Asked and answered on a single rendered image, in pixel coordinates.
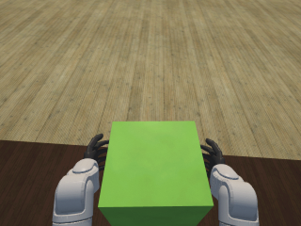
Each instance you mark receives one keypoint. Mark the left robot hand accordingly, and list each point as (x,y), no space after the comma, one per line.
(92,151)

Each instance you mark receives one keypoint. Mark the left robot forearm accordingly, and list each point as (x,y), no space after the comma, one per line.
(74,195)

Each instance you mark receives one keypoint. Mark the right robot forearm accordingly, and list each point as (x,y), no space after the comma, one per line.
(237,199)

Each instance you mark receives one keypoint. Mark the carton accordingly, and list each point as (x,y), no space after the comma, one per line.
(154,175)

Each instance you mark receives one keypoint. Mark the right robot hand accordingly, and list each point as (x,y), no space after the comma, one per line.
(215,156)

